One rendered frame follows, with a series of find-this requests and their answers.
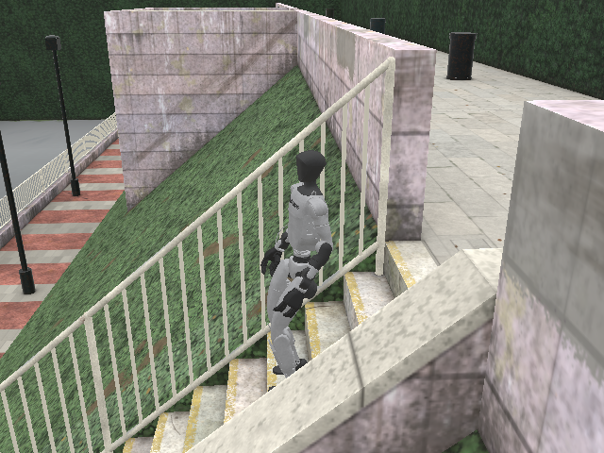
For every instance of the left robot forearm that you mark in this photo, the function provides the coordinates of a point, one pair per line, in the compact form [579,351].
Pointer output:
[315,264]

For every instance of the right robot foot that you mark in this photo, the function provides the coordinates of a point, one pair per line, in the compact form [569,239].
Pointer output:
[277,371]

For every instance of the robot right hand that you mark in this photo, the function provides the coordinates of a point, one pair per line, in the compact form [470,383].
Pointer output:
[274,256]

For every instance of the left robot shin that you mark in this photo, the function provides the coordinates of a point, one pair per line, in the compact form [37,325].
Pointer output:
[284,354]

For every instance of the left robot upper arm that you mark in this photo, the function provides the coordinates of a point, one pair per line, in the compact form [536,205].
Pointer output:
[319,213]

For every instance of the right robot upper arm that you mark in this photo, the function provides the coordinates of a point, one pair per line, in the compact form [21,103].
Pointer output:
[297,184]

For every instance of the right robot forearm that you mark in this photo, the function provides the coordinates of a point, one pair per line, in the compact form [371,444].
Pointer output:
[283,242]

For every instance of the robot left hand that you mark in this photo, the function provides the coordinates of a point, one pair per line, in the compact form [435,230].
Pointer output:
[293,299]

